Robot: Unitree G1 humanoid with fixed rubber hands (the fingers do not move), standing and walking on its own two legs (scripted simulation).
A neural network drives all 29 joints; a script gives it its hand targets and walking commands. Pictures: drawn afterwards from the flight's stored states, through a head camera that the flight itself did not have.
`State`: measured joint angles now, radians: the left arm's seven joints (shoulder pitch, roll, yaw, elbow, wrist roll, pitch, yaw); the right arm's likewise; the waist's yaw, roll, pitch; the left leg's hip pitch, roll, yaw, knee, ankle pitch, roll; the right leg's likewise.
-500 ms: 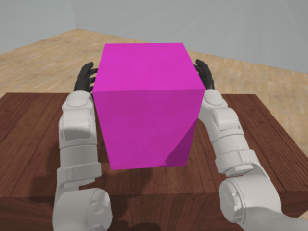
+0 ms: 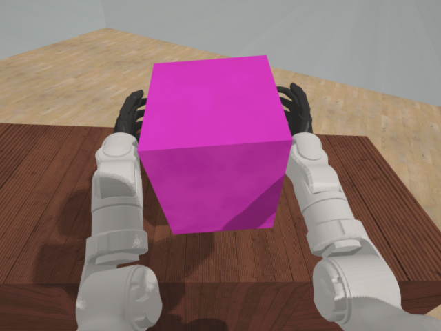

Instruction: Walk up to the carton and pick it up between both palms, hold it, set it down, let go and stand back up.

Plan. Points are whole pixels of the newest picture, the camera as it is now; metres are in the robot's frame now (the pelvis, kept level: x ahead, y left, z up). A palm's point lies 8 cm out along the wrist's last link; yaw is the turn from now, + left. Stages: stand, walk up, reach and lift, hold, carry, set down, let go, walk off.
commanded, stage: set down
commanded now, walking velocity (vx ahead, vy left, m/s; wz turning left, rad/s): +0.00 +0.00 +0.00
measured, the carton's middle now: (216, 150) +0.41 +0.01 +0.16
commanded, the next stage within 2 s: none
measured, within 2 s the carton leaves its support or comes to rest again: neither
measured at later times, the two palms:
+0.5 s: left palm (129, 152) +0.40 +0.17 +0.16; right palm (289, 151) +0.40 -0.12 +0.18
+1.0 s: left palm (135, 163) +0.42 +0.16 +0.13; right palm (286, 165) +0.40 -0.13 +0.14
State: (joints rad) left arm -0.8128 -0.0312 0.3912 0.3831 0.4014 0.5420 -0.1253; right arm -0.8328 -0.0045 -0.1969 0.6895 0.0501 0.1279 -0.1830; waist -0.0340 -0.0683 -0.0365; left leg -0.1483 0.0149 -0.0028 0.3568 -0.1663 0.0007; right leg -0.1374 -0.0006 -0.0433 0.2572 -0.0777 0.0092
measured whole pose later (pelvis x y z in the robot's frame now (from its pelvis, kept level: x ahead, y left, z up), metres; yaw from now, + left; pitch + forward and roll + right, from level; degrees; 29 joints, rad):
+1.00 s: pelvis +0.02 +0.01 +0.00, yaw +0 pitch -2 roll -1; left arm -0.70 -0.03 0.36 0.48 0.38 0.35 -0.13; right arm -0.64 0.03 -0.15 0.68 0.05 -0.05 -0.23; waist -0.03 -0.09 0.04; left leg -0.13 0.01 0.00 0.36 -0.19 0.01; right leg -0.10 0.00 -0.04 0.22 -0.08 0.01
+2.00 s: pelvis +0.03 +0.01 +0.00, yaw +0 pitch -1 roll -2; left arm -0.68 0.00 0.36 0.70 0.38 0.16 -0.14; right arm -0.54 0.11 -0.24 0.74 -0.08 -0.15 -0.24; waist -0.03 -0.09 0.06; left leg -0.13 0.01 0.00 0.35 -0.21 0.01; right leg -0.10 0.00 -0.04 0.22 -0.10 0.01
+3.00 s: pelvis +0.03 +0.01 +0.00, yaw +0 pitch -1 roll -2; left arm -0.69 -0.03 0.42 0.83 0.38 -0.05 -0.16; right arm -0.51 0.14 -0.36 0.82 -0.18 -0.31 -0.22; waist -0.03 -0.09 0.08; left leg -0.13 0.01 0.00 0.35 -0.21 0.01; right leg -0.10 0.00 -0.04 0.22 -0.10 0.01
